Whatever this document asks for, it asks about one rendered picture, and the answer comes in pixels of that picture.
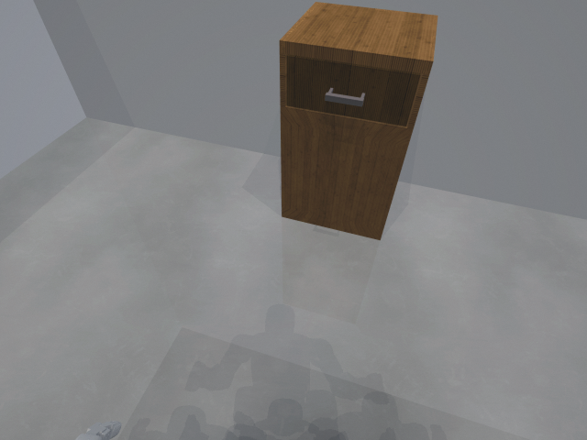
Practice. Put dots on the cabinet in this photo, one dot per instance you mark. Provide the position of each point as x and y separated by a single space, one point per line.
338 171

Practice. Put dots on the robot left hand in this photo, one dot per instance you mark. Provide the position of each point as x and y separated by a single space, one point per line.
101 431

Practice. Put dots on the handle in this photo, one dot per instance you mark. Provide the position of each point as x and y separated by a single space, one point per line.
344 99

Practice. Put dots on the drawer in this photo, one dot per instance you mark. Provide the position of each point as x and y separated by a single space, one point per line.
389 94

